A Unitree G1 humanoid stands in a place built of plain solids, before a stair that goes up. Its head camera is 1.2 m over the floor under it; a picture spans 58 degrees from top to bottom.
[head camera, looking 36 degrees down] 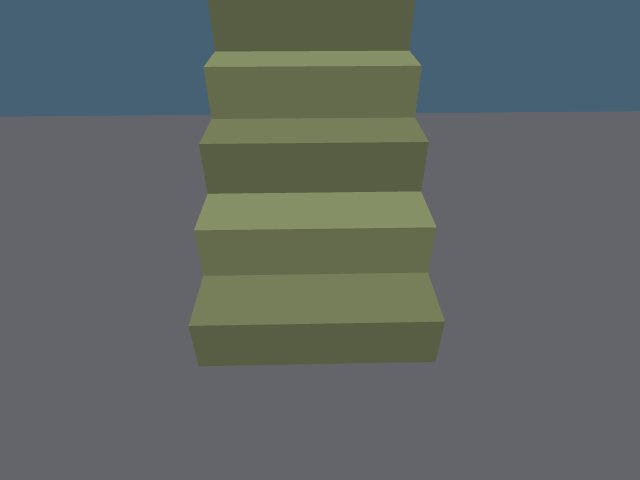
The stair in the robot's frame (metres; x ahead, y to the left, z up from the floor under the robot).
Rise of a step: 0.20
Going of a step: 0.24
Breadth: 0.80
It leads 1 degrees to the left of straight ahead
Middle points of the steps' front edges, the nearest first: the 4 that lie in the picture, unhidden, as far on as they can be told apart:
0.94 0.01 0.20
1.18 0.01 0.39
1.42 0.02 0.59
1.66 0.02 0.78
